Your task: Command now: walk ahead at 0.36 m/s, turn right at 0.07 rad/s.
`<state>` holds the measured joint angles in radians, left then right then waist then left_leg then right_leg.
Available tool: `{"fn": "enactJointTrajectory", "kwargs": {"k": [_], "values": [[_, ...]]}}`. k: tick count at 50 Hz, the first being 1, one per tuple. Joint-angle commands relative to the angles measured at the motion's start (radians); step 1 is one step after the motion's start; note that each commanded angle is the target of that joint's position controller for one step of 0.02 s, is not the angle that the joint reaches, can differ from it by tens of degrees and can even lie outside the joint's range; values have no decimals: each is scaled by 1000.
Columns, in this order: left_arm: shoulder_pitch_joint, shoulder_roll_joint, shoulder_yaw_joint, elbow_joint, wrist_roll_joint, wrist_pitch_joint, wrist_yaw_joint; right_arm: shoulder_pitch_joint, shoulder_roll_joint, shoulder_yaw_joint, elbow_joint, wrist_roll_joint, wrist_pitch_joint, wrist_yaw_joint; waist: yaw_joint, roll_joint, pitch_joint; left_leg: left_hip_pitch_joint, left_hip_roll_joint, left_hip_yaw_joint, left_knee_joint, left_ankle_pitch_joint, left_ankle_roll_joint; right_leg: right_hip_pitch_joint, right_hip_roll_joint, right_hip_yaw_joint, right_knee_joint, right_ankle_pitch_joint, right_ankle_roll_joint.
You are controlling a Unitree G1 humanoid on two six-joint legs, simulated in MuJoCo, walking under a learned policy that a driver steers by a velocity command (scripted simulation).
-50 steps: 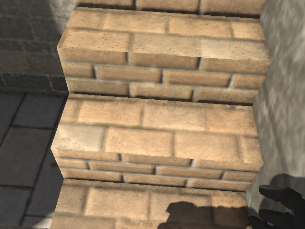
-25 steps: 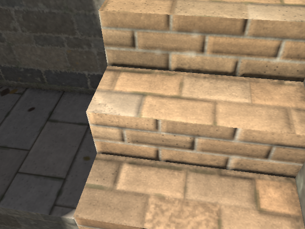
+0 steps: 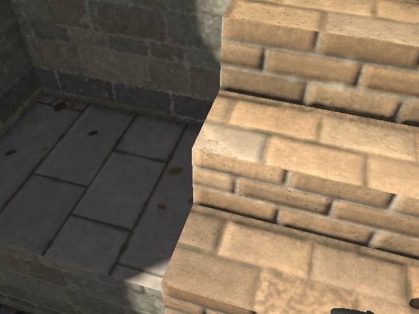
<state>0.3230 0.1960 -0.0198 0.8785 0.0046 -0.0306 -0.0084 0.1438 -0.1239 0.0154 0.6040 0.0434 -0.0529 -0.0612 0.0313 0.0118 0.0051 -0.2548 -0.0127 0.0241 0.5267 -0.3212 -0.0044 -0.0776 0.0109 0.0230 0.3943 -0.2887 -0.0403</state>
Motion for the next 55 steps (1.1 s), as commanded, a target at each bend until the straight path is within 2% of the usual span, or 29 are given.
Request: {"fn": "enactJointTrajectory", "kwargs": {"k": [1,5,9,11,12,14,16,18,21,23,24,25,27,28,29,30,31,32,33,35,37,41,43,45,49,51,53,54,55], "values": [[-185,86,12,-141,-12,-34,-20,-63,-52,-17,-118,-20,-38,3,-60,-75,24,113,89,-57,-84,16,1,-147,-176,208,-182,16,-190],[-178,88,1,-176,10,-37,-29,56,-165,-55,-130,-33,-29,26,-95,165,-88,321,224,-260,-234,48,13,-270,-89,105,76,19,-131],[-162,121,18,-193,6,-22,-7,181,-182,-54,-74,-57,-44,62,-95,131,-102,449,402,-479,-316,111,144,-546,-58,96,545,-196,-18],[-151,99,34,-196,-7,-4,0,156,-197,-50,-58,-74,-53,57,-42,81,-90,357,455,-422,-214,458,176,-709,-4,128,1232,-267,57],[-162,44,25,-207,-27,1,0,97,-178,-35,-59,-85,-58,58,-18,132,-56,293,447,-342,-175,530,178,-838,23,148,1574,-287,64],[-260,-23,-4,-286,-60,-3,8,70,-164,-22,-32,-99,-71,66,-21,93,1,256,390,-204,-181,430,178,-1078,44,115,1977,-281,74],[-274,-10,-15,-299,-66,-2,-3,169,-181,-30,38,-94,-95,53,-44,-1,-5,298,372,-154,-253,183,181,-1168,17,83,2053,-244,74],[-267,2,-18,-301,-88,4,1,189,-191,-26,79,-89,-86,52,-52,32,24,328,425,-158,-287,82,177,-1289,-8,95,2189,-231,75],[-332,-5,-26,-316,-71,2,-4,207,-217,-28,110,-75,-67,51,-81,77,97,232,398,-12,-339,-6,145,-1343,-25,53,2111,-100,72],[-426,34,-30,-375,-43,4,-2,92,-195,-21,115,-91,-75,43,-37,122,132,-133,277,193,-467,76,119,-1017,-55,-94,1657,97,49],[-438,21,-31,-377,-28,17,7,124,-190,-26,145,-99,-71,35,-47,126,114,-161,295,227,-531,173,144,-889,-67,-146,1537,163,31],[-461,-12,-54,-409,-23,16,15,131,-282,-43,177,-65,-52,32,-19,167,90,-180,323,274,-645,512,169,-693,-54,-226,1294,-48,-16],[-208,23,-16,-341,-31,19,8,139,-397,-58,252,-44,-25,33,153,281,-117,123,365,285,-378,2122,187,-453,58,-293,1271,-317,-68],[-20,91,11,-270,-16,22,11,86,-463,-79,224,-23,-8,32,207,330,-244,336,383,233,-202,2301,172,-399,73,-217,1073,-309,-85],[131,118,27,-196,10,29,10,43,-449,-78,212,-8,9,43,244,334,-309,442,381,226,-3,2158,156,-304,82,-97,787,-236,-100],[188,145,49,-135,37,45,8,48,-395,-69,183,2,16,50,218,244,-239,381,333,176,177,1704,123,-238,104,90,522,-123,-104],[131,281,87,-107,28,56,8,120,-206,-25,100,10,17,53,58,-260,-197,79,58,159,519,433,18,-154,-71,575,197,-167,-239],[85,278,86,-97,43,56,25,3,-159,-37,104,-5,-5,77,52,-163,-159,-167,-111,-108,1094,175,-30,-264,-187,1046,-146,-639,-314],[30,194,54,-77,49,33,13,-26,-94,-25,59,7,-32,99,8,-93,3,-344,-92,-177,1394,188,-1,-437,-214,1010,-143,-666,-294],[93,55,35,39,-3,-17,-20,-98,-31,6,-12,-19,-77,103,-20,-27,171,-573,-46,-130,1560,191,79,-483,-151,773,-45,-458,-248],[64,-55,13,104,17,-28,-30,19,-35,15,13,-29,-92,107,-102,-16,129,-632,-9,-113,1600,273,104,-387,-62,553,67,-276,-191],[147,-27,23,125,26,-19,-20,-38,-11,46,18,-37,-83,95,-60,23,101,-966,26,-9,1644,287,51,-187,-96,393,30,100,-170],[244,-34,21,139,41,-6,8,-96,62,70,-20,-46,-43,91,-29,-28,81,-1166,57,36,1862,218,30,-145,-141,416,-10,210,-177],[294,-62,4,149,28,4,17,-155,116,88,-58,-31,-31,95,-16,-85,81,-1346,83,49,1978,155,4,-128,-152,404,-24,173,-165],[370,-17,26,97,-1,48,82,-544,145,129,-246,-76,-45,45,99,-166,35,-1094,72,120,1442,147,-71,-324,-103,392,-194,471,-129],[340,50,49,110,-20,60,119,-519,131,124,-270,-78,-41,32,19,-240,-128,-691,56,157,1067,59,-6,-231,-113,228,-233,1057,-87],[265,133,63,109,13,16,121,-322,43,57,-182,-71,-34,36,-101,-296,-368,-254,-33,207,1010,32,100,-159,-159,138,-43,2163,-42],[205,264,100,70,-9,-23,126,-141,-113,6,-154,-68,-1,41,-194,-430,-386,-254,-41,88,741,-159,115,50,-218,255,101,2454,-51],[16,301,116,-18,-16,-44,112,45,-221,-31,-53,-72,14,53,-242,-380,-416,-160,12,-72,499,-136,172,114,-241,269,332,2565,11]]}}
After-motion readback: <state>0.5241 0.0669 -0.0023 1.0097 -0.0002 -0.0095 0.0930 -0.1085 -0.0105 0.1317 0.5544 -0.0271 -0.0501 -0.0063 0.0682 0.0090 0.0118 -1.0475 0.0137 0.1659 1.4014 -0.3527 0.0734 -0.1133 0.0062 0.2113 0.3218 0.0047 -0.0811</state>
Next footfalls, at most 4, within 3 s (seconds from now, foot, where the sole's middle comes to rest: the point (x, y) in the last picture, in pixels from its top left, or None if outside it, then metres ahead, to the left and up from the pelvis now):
0.58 right None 0.20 -0.18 -0.57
1.10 left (282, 266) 0.50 -0.13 -0.37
1.44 right None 0.29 -0.37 -0.37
1.70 left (247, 279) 0.47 -0.04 -0.37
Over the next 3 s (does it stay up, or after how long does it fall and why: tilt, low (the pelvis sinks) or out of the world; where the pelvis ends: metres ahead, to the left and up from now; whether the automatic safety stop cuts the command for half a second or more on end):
stays up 0.32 -0.13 0.21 its command is cut before an obstacle after 1.0 s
